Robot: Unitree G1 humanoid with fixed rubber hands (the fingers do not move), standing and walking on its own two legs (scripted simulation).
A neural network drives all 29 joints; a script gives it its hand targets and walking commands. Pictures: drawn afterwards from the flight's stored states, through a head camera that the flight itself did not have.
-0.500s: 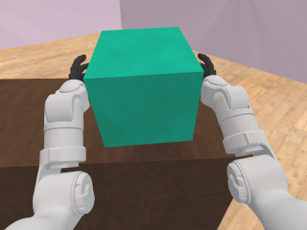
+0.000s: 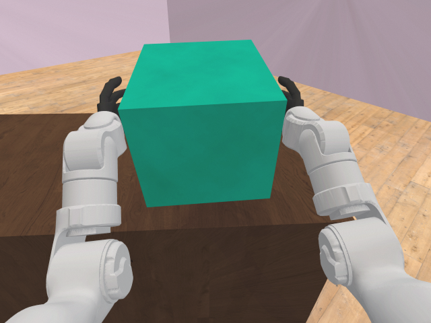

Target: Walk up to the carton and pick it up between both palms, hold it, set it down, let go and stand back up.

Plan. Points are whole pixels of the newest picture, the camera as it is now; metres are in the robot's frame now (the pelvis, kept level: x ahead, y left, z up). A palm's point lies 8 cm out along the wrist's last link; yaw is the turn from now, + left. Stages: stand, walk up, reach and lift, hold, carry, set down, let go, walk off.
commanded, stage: hold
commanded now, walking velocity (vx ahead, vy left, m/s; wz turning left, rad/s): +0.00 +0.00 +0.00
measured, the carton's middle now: (203, 116) +0.42 +0.01 +0.25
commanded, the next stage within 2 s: none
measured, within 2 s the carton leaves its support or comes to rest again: neither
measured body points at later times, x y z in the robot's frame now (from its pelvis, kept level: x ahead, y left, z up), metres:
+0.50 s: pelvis +0.00 +0.00 +0.00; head -0.07 +0.01 +0.44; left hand +0.39 +0.16 +0.27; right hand +0.39 -0.15 +0.27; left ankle +0.04 +0.15 -0.74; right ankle +0.05 -0.12 -0.74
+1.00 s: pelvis +0.00 +0.00 +0.00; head -0.07 +0.01 +0.44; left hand +0.39 +0.16 +0.27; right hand +0.39 -0.15 +0.27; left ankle +0.04 +0.15 -0.74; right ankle +0.05 -0.12 -0.74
